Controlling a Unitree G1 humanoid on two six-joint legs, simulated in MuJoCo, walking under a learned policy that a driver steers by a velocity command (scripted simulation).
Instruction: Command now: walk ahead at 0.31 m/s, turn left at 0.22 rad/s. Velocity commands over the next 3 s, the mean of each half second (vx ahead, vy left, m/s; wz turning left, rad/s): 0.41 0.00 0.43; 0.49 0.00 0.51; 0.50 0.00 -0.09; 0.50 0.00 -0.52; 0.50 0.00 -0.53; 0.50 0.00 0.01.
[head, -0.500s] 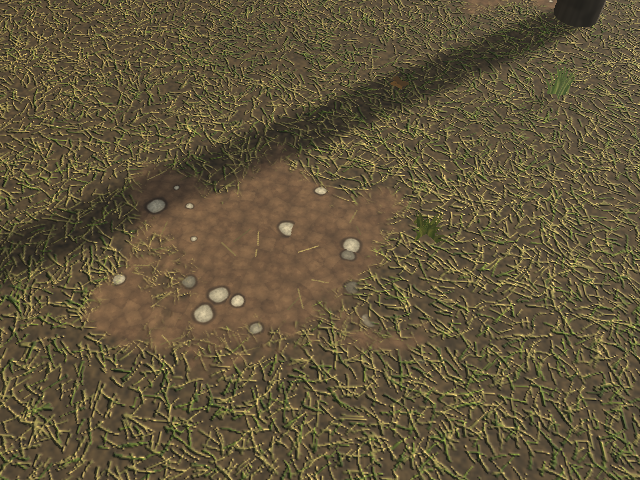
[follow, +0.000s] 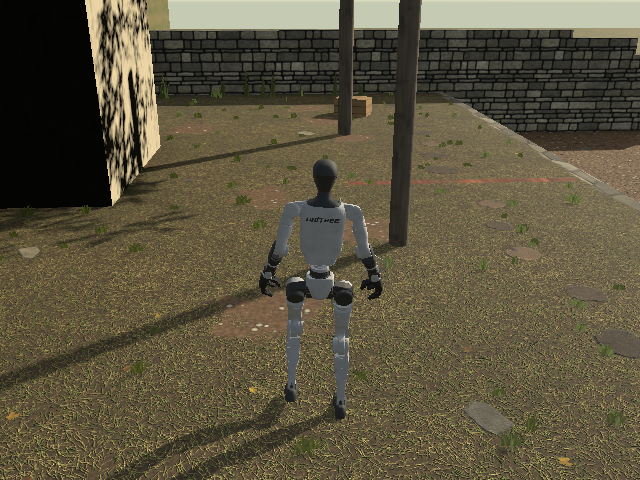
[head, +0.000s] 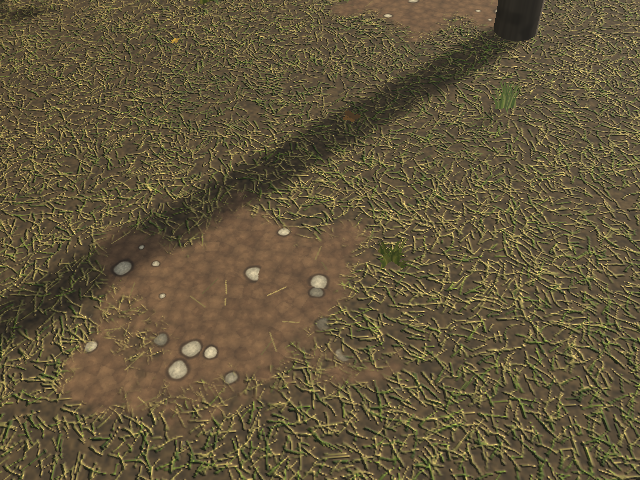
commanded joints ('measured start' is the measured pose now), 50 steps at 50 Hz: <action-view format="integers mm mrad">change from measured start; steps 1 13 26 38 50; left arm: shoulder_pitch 17 67 -19 -330 -29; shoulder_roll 150 220 171 144 118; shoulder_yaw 49 88 49 34 42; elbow -38 32 -73 -154 -43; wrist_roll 7 -26 6 -12 6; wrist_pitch -46 -43 -87 -101 -90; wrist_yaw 11 -6 -13 -45 -37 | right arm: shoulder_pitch -87 -225 2 152 51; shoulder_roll -64 -29 -113 -144 -69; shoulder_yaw -21 13 -26 -38 -5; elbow -72 -184 -181 -95 -153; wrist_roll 5 -3 -28 3 -10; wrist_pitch -33 -29 -55 -28 -36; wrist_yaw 9 57 14 -30 -9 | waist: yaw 39 76 9 -74 9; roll -154 -110 20 53 -125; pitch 78 140 -43 21 -15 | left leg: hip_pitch -305 -206 318 346 -172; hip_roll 40 52 142 106 40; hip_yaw -79 38 -349 -345 -120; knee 33 -342 -788 -670 161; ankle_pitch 149 235 302 310 38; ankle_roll -4 29 291 193 13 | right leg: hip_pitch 138 159 -508 -396 44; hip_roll -257 -309 -131 -12 -231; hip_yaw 216 -73 83 88 328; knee -266 -240 754 121 -152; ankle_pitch -106 158 3 327 148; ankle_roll -137 -123 51 77 -173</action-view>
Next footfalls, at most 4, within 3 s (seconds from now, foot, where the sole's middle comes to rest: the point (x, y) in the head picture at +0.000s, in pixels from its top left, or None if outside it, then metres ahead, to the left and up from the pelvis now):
0.34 left None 0.27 0.19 -0.78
0.84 right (302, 433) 0.62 0.12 -0.78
1.34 left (147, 401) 0.71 0.48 -0.78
1.86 right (222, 278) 1.06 0.35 -0.78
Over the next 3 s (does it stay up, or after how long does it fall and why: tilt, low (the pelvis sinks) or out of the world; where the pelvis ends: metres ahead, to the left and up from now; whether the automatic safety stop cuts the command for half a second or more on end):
stays up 1.47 0.39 -0.01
